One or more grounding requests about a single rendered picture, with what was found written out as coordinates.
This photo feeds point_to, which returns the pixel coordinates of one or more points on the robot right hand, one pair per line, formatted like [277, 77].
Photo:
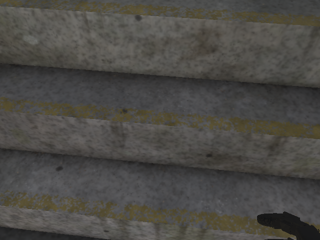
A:
[290, 224]

